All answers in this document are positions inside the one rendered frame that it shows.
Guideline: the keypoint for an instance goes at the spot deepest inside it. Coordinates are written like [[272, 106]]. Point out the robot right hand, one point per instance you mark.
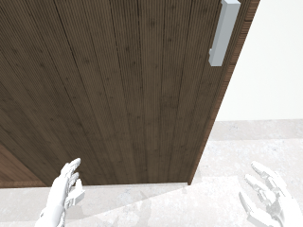
[[282, 206]]

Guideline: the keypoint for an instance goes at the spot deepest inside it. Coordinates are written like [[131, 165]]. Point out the handle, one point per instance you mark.
[[227, 19]]

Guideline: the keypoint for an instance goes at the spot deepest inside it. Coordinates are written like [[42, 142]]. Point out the robot left hand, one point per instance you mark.
[[62, 186]]

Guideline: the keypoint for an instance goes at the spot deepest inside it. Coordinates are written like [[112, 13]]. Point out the wardrobe door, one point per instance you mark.
[[124, 85], [12, 170]]

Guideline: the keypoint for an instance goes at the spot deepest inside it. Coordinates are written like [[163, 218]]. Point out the left robot forearm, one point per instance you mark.
[[52, 216]]

